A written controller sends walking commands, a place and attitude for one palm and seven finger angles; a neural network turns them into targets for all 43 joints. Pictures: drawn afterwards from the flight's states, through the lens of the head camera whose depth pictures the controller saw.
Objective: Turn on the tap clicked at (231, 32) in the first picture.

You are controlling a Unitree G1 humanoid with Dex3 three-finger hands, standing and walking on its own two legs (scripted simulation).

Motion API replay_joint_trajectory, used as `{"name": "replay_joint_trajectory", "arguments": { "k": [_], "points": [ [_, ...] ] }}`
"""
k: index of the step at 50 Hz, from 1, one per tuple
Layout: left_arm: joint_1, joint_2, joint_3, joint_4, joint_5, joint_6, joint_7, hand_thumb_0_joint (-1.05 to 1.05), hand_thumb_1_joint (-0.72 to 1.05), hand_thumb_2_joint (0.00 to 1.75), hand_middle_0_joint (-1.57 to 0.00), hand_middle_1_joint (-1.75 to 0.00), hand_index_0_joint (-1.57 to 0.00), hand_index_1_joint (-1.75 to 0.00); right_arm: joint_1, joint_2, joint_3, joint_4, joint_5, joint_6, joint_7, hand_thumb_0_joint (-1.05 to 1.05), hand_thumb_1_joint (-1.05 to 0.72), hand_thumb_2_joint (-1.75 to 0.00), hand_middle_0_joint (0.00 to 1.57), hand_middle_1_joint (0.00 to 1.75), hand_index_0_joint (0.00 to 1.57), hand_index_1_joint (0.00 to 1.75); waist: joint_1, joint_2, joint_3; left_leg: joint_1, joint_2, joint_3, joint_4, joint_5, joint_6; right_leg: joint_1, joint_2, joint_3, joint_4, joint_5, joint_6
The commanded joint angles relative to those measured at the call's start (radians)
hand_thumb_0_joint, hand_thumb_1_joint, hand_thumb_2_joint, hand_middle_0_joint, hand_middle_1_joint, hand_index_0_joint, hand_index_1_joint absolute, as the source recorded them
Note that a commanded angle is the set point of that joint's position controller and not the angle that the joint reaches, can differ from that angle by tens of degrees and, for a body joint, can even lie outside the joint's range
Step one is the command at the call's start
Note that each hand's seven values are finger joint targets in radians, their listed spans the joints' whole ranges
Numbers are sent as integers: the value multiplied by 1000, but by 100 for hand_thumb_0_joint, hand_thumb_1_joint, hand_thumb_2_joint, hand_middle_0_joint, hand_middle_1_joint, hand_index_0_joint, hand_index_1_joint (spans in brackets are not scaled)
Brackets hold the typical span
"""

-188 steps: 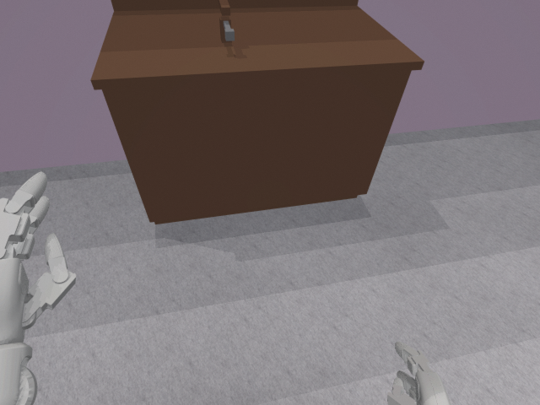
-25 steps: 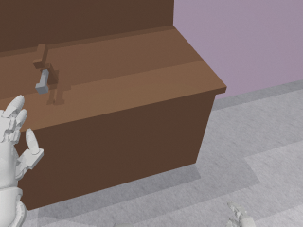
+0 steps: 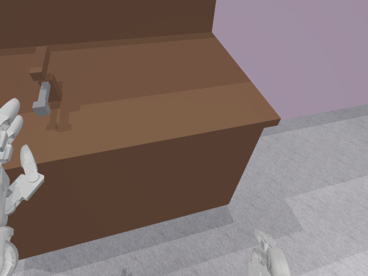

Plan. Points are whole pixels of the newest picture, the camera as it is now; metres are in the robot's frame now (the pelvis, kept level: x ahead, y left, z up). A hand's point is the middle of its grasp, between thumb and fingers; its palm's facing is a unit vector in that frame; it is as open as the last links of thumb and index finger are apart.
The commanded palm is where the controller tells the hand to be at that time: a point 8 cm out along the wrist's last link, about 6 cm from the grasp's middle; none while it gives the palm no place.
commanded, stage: come to a stop and stand still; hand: left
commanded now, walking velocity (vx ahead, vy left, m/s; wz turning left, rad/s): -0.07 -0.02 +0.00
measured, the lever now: (41, 108) +0.46 +0.40 +0.08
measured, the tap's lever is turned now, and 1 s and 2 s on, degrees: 0 0 0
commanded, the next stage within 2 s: look again from close up in 1.04 s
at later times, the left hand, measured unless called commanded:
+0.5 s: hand (54, 208) +0.18 +0.20 +0.17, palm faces +0.40 -0.84 -0.38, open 7.4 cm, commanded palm +0.13 +0.24 +0.18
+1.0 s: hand (42, 234) +0.14 +0.20 +0.17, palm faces +0.41 -0.82 -0.40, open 7.4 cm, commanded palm +0.09 +0.24 +0.18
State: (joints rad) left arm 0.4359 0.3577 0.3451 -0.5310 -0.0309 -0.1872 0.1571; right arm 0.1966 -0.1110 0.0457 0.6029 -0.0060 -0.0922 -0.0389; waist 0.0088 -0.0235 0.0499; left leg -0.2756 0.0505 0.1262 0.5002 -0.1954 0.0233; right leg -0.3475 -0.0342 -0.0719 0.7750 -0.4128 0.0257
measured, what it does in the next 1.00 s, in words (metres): steps on the spot: right foot, then left foot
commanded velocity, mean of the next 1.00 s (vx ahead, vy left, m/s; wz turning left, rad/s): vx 0.00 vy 0.00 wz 0.00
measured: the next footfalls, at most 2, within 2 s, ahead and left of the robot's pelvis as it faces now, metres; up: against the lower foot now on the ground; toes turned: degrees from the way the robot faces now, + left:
right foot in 0.08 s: +0.07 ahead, -0.12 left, +0.00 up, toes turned -6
left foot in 0.38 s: +0.02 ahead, +0.08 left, +0.00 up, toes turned +2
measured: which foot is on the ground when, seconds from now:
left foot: down 0.00-0.14, up 0.16-0.36, down 0.38-1.00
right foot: up 0.00-0.06, down 0.08-1.00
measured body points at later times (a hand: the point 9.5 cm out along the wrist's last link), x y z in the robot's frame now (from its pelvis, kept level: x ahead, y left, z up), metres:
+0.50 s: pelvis -0.03 -0.04 +0.00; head -0.03 -0.02 +0.45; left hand +0.15 +0.25 +0.19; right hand +0.12 -0.29 -0.07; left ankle -0.02 +0.08 -0.74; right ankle +0.03 -0.12 -0.73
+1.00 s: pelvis -0.07 -0.04 +0.00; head -0.08 -0.04 +0.45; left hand +0.11 +0.24 +0.19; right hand +0.07 -0.27 -0.09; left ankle -0.02 +0.08 -0.74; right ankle +0.03 -0.12 -0.73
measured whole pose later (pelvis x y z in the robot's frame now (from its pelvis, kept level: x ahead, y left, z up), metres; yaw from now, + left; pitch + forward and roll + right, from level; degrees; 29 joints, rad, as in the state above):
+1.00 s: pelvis -0.07 -0.04 +0.00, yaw -1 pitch -3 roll +0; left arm 0.46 0.36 0.34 -0.47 -0.01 -0.18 0.17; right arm 0.26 -0.19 0.03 0.61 -0.01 -0.06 -0.07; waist 0.00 0.00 0.03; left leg -0.26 0.02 0.04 0.49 -0.19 0.00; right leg -0.32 0.03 -0.09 0.44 -0.15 -0.03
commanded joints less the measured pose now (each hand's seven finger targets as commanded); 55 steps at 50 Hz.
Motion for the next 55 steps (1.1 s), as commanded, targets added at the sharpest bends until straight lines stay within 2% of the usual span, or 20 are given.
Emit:
{"name": "replay_joint_trajectory", "arguments": {
  "k": [1,4,6,8,10,11,14,18,20,22,23,25,28,31,35,39,43,45,49,55],
  "points": [
    [-13,154,105,-235,-3,-55,19,0,90,90,-20,-30,-20,-30,-50,-193,-68,-140,1,-58,-12,0,-90,-90,20,30,20,30,-15,247,-148,66,238,-169,-174,267,66,112,21,-24,-177,50,7],
    [-17,156,123,-175,1,-51,22,0,90,90,-20,-30,-20,-30,-62,-185,-63,-142,7,-50,-16,0,-90,-90,20,30,20,30,-8,186,-144,-11,193,-116,-101,93,21,235,4,-8,-357,213,4],
    [-35,174,134,-127,2,-49,23,0,90,90,-20,-30,-20,-30,-58,-168,-60,-145,7,-39,-17,0,-90,-90,20,30,20,30,-23,8,-141,-47,93,-62,17,-67,-30,220,-98,148,-426,391,-40],
    [-38,156,109,-100,-12,-18,10,0,90,90,-20,-30,-20,-30,-59,-162,-66,-141,12,-32,-17,0,-90,-90,20,30,20,30,-15,-176,-113,-25,-8,-61,178,-194,-53,86,-206,299,-506,309,-104],
    [-34,155,101,-88,-6,-10,9,0,90,90,-20,-30,-20,-30,-83,-158,-58,-138,12,-17,-18,0,-90,-90,20,30,20,30,-5,-161,-104,-74,-12,-115,302,-245,-42,81,-243,316,-525,252,-141],
    [-40,150,98,-95,-3,-14,12,0,90,90,-20,-30,-20,-30,-86,-154,-51,-136,12,-13,-18,0,-90,-90,20,30,20,30,-6,-145,-124,-97,-12,-122,313,-234,-41,127,-240,277,-505,273,-147],
    [-53,164,106,-149,4,-33,23,0,90,90,-20,-30,-20,-30,-104,-159,-49,-141,11,-13,-33,0,-90,-90,20,30,20,30,5,-91,-157,-79,-21,-103,191,-196,-38,206,-207,214,-449,400,-142],
    [-24,181,123,-220,2,-47,35,0,90,90,-20,-30,-20,-30,-74,-178,-66,-149,7,-9,-40,0,-90,-90,20,30,20,30,-2,-6,-184,57,-15,-98,-73,-25,-29,227,-161,182,-398,356,-99],
    [-8,181,117,-259,4,-56,35,0,90,90,-20,-30,-20,-30,-81,-213,-85,-167,8,-9,-42,0,-90,-90,20,30,20,30,11,127,-186,101,95,-187,-117,162,1,195,-77,143,-346,296,-51],
    [6,193,139,-272,3,-68,34,0,90,90,-20,-30,-20,-30,-90,-208,-73,-168,2,-13,-45,0,-90,-90,20,30,20,30,13,303,-153,25,158,-254,-193,140,18,178,-20,82,-286,212,-27],
    [-6,166,104,-260,12,-70,32,0,90,90,-20,-30,-20,-30,-96,-198,-64,-166,1,-17,-42,0,-90,-90,20,30,20,30,11,312,-106,-81,184,-273,-220,95,28,220,-13,56,-243,167,-21],
    [-33,148,90,-195,20,-71,28,0,90,90,-20,-30,-20,-30,-81,-207,-70,-154,4,-26,-40,0,-90,-90,20,30,20,30,12,249,-75,-174,174,-236,-212,-13,28,262,-14,60,-240,157,-19],
    [-44,129,74,-125,18,-61,23,0,90,90,-20,-30,-20,-30,-60,-214,-77,-149,11,-35,-39,0,-90,-90,20,30,20,30,1,106,-90,-146,114,-178,-144,-86,0,259,-30,95,-321,266,-20],
    [-52,128,70,-63,18,-50,16,0,90,90,-20,-30,-20,-30,-50,-210,-75,-142,9,-28,-32,0,-90,-90,20,30,20,30,-1,4,-65,-136,39,-135,-73,-269,-13,150,-85,207,-458,11,-41],
    [-109,152,61,-82,17,-31,19,0,90,90,-20,-30,-20,-30,-59,-185,-64,-131,3,-12,-28,0,-90,-90,20,30,20,30,-12,-126,-78,-7,-20,-115,124,-214,-15,-12,-202,320,-619,-242,-91],
    [-86,178,89,-158,14,-35,29,0,90,90,-20,-30,-20,-30,-65,-181,-54,-132,-6,-9,-34,0,-90,-90,20,30,20,30,-6,-14,-144,56,-6,-129,-30,-147,-3,53,-137,207,-526,-119,-74],
    [-69,173,97,-205,20,-47,34,0,90,90,-20,-30,-20,-30,-71,-191,-54,-154,-7,-11,-40,0,-90,-90,20,30,20,30,3,153,-69,-172,91,-236,-250,-382,22,187,-22,136,-405,-69,-27],
    [-40,155,93,-145,25,-44,33,0,90,90,-20,-30,-20,-30,-64,-195,-60,-152,1,-16,-38,0,-90,-90,20,30,20,30,4,124,-64,-226,101,-233,-243,-387,25,243,-12,126,-371,13,-23],
    [-40,137,81,-86,18,-41,26,0,90,90,-20,-30,-20,-30,-57,-198,-67,-141,3,-24,-37,0,-90,-90,20,30,20,30,-7,76,-95,-127,60,-176,-150,-219,1,202,-30,147,-426,81,-31],
    [-68,149,66,-96,27,-32,23,0,90,90,-20,-30,-20,-30,-53,-192,-65,-132,6,-23,-33,0,-90,-90,20,30,20,30,-8,-39,-78,-95,5,-130,-35,-289,-5,77,-104,248,-556,-202,-49]
  ]
}}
